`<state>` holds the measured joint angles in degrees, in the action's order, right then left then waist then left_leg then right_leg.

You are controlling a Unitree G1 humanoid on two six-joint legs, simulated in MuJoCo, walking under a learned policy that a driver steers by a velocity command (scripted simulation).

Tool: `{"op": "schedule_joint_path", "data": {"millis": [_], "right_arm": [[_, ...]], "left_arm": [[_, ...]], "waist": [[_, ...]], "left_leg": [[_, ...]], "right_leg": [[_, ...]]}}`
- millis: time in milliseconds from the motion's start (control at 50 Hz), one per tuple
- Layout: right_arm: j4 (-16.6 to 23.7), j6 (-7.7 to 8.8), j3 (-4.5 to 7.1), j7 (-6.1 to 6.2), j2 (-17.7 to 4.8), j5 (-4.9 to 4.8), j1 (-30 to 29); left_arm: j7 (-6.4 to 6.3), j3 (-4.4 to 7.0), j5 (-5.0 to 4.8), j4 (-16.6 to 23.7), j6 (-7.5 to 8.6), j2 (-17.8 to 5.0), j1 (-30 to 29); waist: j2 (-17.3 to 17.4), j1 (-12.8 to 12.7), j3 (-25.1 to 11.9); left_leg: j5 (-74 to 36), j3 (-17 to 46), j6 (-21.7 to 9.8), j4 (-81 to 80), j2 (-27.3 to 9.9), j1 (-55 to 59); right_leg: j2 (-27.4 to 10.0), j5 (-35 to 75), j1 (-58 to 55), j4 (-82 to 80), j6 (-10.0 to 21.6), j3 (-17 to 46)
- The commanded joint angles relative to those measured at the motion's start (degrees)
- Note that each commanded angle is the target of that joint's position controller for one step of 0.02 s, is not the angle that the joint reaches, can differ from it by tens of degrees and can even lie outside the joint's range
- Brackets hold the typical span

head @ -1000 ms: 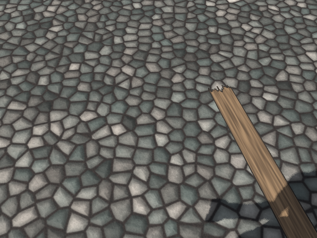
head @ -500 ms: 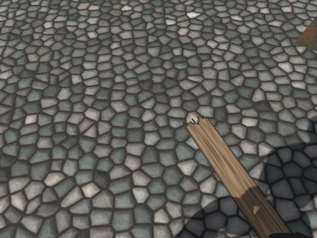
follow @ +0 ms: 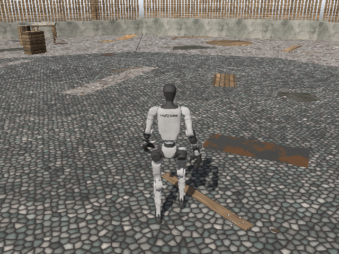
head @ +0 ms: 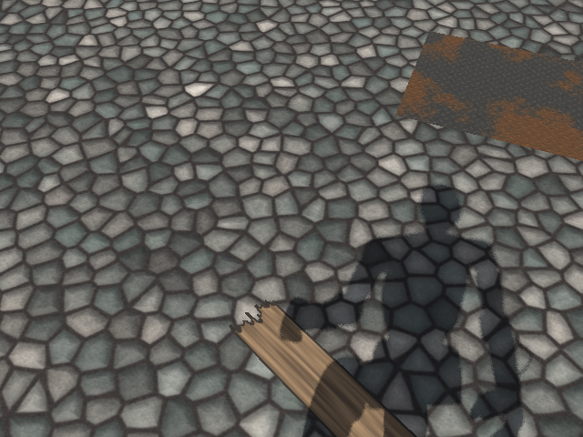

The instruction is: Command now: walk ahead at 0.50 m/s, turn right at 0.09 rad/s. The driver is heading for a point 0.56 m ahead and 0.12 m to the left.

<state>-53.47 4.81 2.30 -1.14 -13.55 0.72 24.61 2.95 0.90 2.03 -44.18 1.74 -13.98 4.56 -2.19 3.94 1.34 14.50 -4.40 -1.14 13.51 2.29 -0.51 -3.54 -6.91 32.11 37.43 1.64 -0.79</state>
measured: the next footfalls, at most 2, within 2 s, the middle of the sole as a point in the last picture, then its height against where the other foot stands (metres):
right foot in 0.08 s outside the picture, level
left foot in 0.64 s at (235, 432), level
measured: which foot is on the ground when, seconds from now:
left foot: down 0.00-0.10, up 0.12-0.62, down 0.64-1.00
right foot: up 0.00-0.06, down 0.08-0.66, up 0.68-1.00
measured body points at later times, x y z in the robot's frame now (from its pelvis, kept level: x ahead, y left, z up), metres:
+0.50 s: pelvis +0.25 -0.04 +0.00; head +0.28 -0.04 +0.45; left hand +0.20 +0.22 -0.14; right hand +0.42 -0.26 -0.13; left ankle +0.39 +0.11 -0.69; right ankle +0.16 -0.11 -0.74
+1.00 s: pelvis +0.47 +0.03 +0.00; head +0.51 +0.05 +0.45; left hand +0.50 +0.30 -0.14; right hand +0.59 -0.21 -0.13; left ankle +0.43 +0.07 -0.74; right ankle +0.62 -0.08 -0.70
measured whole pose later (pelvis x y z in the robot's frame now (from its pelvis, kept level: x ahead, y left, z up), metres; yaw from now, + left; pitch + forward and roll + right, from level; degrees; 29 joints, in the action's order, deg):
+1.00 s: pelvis +0.47 +0.03 +0.00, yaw +17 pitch +0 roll +1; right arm -52.6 2.3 1.8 0.2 -13.1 0.7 15.5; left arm -0.5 1.7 1.2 -49.8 0.6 -13.4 10.3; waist -2.1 0.9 5.0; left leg 11.3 -0.9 -6.4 17.6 6.8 -5.9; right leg -4.1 -9.4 32.0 45.9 -0.7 -0.1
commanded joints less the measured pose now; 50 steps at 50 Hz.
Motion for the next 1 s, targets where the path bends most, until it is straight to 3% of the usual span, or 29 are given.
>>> {"op": "schedule_joint_path", "data": {"millis": [20, 60, 80, 100, 120, 140, 160, 180, 200, 220, 300, 400, 520, 580, 620, 640, 660, 680, 700, 720, 740, 760, 780, 800, 860, 920, 1000], "right_arm": [[2.08, 0.32, 2.12, 0.28, -9.93, 0.04, 0.08], [1.51, -0.26, 2.14, 0.52, -10.25, -0.13, -0.4], [1.25, -0.48, 1.69, 0.57, -8.94, -0.2, 0.31], [3.4, -0.4, 0.85, 0.58, -6.77, -0.28, -0.97], [5.28, -0.4, -0.2, 0.42, -1.57, -1.35, 4.17], [4.29, -1.06, 1.56, 1.07, -8.36, 0.32, 0.49], [5.16, -0.86, 1.69, 0.68, -7.82, 0.17, -2.65], [4.94, -0.67, 1.47, 0.45, -6.61, 0.17, -4.07], [4.62, -1.19, 1.26, 0.19, -5.46, 0.26, -3.24], [3.59, -2.02, 1.05, -0.14, -4.98, 0.84, -1.73], [4.36, -3.48, 1.29, -1.08, -4.04, 0.9, -6.15], [6.95, -3.61, 0.98, -1.41, -3.12, 0.83, -14.67], [11.32, -3.18, -0.17, -2.25, -2.11, 1.18, -24.74], [11.32, -3.22, 0.3, -1.95, -3.15, 1.33, -22.0], [8.84, -2.94, 1.49, -1.43, -5.21, 1.59, -12.65], [6.23, -2.53, 2.7, -0.96, -7.39, 2.19, -3.79], [5.46, -2.73, 4.98, 0.08, -14.4, 2.75, 2.93], [6.47, -3.05, 5.39, 0.18, -16.76, 1.24, -0.47], [6.19, -3.39, 5.02, 0.63, -14.72, -0.29, -2.31], [6.17, -3.17, 4.04, 1.03, -11.43, -0.33, -5.77], [6.48, -3.13, 3.02, 0.91, -7.99, -0.46, -9.68], [6.53, -2.65, 2.63, 1.01, -7.36, -0.81, -10.5], [6.24, -2.18, 2.06, 0.78, -5.83, -0.9, -10.81], [5.74, -1.56, 1.87, 0.68, -5.75, -0.97, -10.27], [4.66, -1.16, 1.92, 1.08, -8.0, -0.02, -9.39], [3.83, -1.7, 1.37, 1.25, -7.35, -0.16, -8.35], [2.25, -2.22, 0.79, 1.8, -6.87, 0.19, -6.87]], "left_arm": [[-0.5, 0.75, -0.14, 4.57, 1.03, -4.24, -3.95], [-1.07, 1.3, 0.38, 2.72, 1.57, -4.84, 1.8], [-1.62, 2.14, 1.04, -0.3, 2.19, -6.45, 9.83], [-2.38, 3.36, 2.15, -2.12, 2.64, -10.62, 20.34], [-2.9, 4.9, 1.62, -2.84, 2.12, -16.65, 22.71], [-2.84, 4.46, -0.62, -2.54, 1.61, -13.43, 20.05], [-2.7, 3.47, -0.89, -2.07, 1.72, -10.05, 15.32], [-2.25, 2.54, -0.65, -2.3, 2.34, -6.88, 13.62], [-2.51, 2.52, -0.9, -2.31, 2.55, -6.42, 11.52], [-2.7, 2.19, -1.04, -2.41, 2.85, -5.13, 10.52], [-3.07, 2.62, -1.16, -4.84, 4.44, -6.17, 13.7], [-3.19, 2.29, -1.12, -6.8, 4.7, -5.23, 16.26], [-4.2, 2.23, -0.91, -9.83, 4.28, -6.13, 21.17], [-4.79, 2.54, -0.64, -10.29, 3.59, -7.94, 20.4], [-5.01, 3.01, -0.38, -10.09, 2.58, -9.63, 19.57], [-4.94, 3.1, -0.67, -9.35, 2.26, -10.05, 18.56], [-4.28, 2.18, -1.69, -6.26, 2.71, -6.44, 19.55], [-3.54, 2.13, -2.06, -3.6, 3.22, -5.02, 18.95], [-3.54, 2.42, -1.37, -3.13, 3.38, -6.8, 13.08], [-3.53, 1.97, -2.15, -2.82, 3.9, -5.67, 12.77], [-3.67, 2.1, -1.91, -3.84, 3.45, -5.24, 12.37], [-3.78, 2.0, -1.09, -4.17, 2.39, -4.49, 15.9], [-3.89, 1.88, -0.15, -4.95, 1.12, -4.4, 17.27], [-3.84, 2.07, 0.16, -5.0, 0.24, -4.16, 17.17], [-3.22, 1.98, -0.31, -5.02, -0.44, -3.08, 16.2], [-3.22, 1.66, -0.62, -4.31, -0.76, -2.62, 11.9], [-3.86, 1.41, -1.04, -3.94, -0.95, -2.81, 7.89]], "waist": [[7.81, -1.79, 1.7], [6.67, -5.01, -0.59], [4.07, -7.91, -5.13], [-1.85, -12.39, -12.36], [-15.77, -9.88, -16.77], [-6.1, -9.92, -12.25], [-3.48, -7.74, -5.92], [-0.92, -6.28, -2.05], [-2.99, -4.44, -2.54], [-2.88, -3.37, -1.98], [-1.43, -3.11, 0.7], [-0.84, -4.33, 3.18], [-0.87, -7.04, 5.23], [-2.64, -4.92, 2.3], [-3.37, -0.89, -3.59], [-1.53, 3.46, -8.24], [7.76, 4.95, -15.34], [13.94, 1.43, -18.83], [4.26, 2.04, -12.8], [2.74, -0.35, -6.78], [-1.86, -3.17, -2.57], [2.13, -5.09, -1.93], [2.8, -6.0, -2.03], [2.96, -6.2, -1.63], [3.83, -6.77, -3.09], [6.0, -5.01, -3.76], [7.02, -2.91, -3.63]], "left_leg": [[-23.16, 8.01, -7.91, -2.13, -15.65, -3.1], [-33.03, 6.17, -6.65, 6.29, -14.84, -2.23], [-34.93, 3.62, -5.5, 16.7, -12.05, -4.94], [-20.89, 0.97, -3.9, 32.7, -9.23, -14.23], [14.27, -1.31, -1.93, 50.82, 0.43, -33.07], [14.7, 5.72, -2.81, 55.98, -2.06, -37.99], [9.59, 6.77, -3.37, 55.58, -4.53, -38.94], [6.02, 7.24, -3.41, 52.5, -6.29, -36.17], [4.62, 6.14, -2.76, 50.41, -7.08, -34.39], [3.4, 6.3, -2.02, 49.38, -7.65, -31.86], [-2.49, 7.13, -0.65, 47.2, -7.16, -34.78], [-12.1, 6.19, -0.09, 37.85, -6.74, -39.25], [-13.29, -0.92, -2.97, 23.93, -5.05, -36.93], [-5.92, -4.4, -6.41, 21.6, -0.88, -30.55], [-1.04, -5.32, -9.39, 19.56, 3.14, -19.76], [-2.62, -1.94, -11.77, 15.2, 2.58, -6.76], [0.71, 18.84, -18.27, 14.54, -12.29, 11.55], [-13.38, 46.85, -25.42, 5.83, -24.47, 19.28], [-22.44, 36.61, -23.07, 5.92, -22.31, 14.54], [-34.09, 28.35, -20.72, 5.95, -21.14, 6.38], [-39.69, 20.53, -15.76, 4.47, -16.16, -1.33], [-47.13, 17.29, -16.22, 4.09, -16.5, -5.6], [-49.97, 15.11, -15.38, 3.42, -15.14, -8.77], [-52.25, 13.07, -15.03, 3.02, -13.84, -10.47], [-56.45, 8.77, -13.07, 3.08, -10.93, -8.61], [-54.92, 6.83, -9.97, 3.74, -9.33, -6.52], [-51.99, 7.58, -9.23, 4.89, -10.53, -3.48]], "right_leg": [[1.69, -1.17, -5.87, -4.18, 1.39, -2.83], [4.06, -2.46, -14.66, -9.37, 3.18, -3.94], [4.6, -2.65, -25.54, -11.61, 4.63, -3.32], [-7.04, -9.33, -38.8, -13.61, 7.84, 9.47], [-21.24, -13.74, -49.81, -20.94, 14.39, 35.01], [-19.33, -13.75, -45.14, -21.99, 14.1, 35.5], [-16.53, -9.63, -39.16, -22.19, 12.9, 27.18], [-13.23, 2.6, -32.86, -22.92, 10.48, 20.66], [-11.56, 1.29, -30.91, -24.67, 10.01, 17.08], [-10.18, 1.02, -27.47, -26.87, 9.14, 14.01], [-9.62, 6.34, -26.23, -30.77, 9.0, 6.82], [-8.44, 10.66, -28.31, -31.86, 7.54, -0.93], [-9.79, 22.93, -35.56, -28.33, 6.06, -7.19], [-10.61, 46.18, -40.0, -18.87, 4.93, -10.05], [-10.71, 54.71, -39.58, -3.03, 4.59, -11.46], [-9.72, 45.42, -32.24, 10.18, 3.37, -12.26], [-5.05, 19.45, -13.34, 31.59, 0.85, -13.09], [7.02, -24.78, 3.99, 47.05, -1.15, -4.77], [2.3, -18.91, 8.15, 46.98, -0.58, 2.8], [0.21, -14.65, 6.58, 42.68, -0.52, 2.36], [-1.33, -13.54, 2.12, 37.58, -0.29, 2.02], [-1.46, -13.65, -1.31, 35.1, -0.95, 1.85], [-1.96, -13.79, -4.94, 32.79, -1.56, 1.94], [-1.22, -13.41, -6.13, 30.95, -2.06, 1.47], [-0.14, -8.43, -4.9, 22.75, -2.87, -0.19], [0.25, -3.17, -5.25, 14.06, -2.91, -1.09], [1.05, -0.39, -7.24, 5.51, -2.01, -1.16]]}}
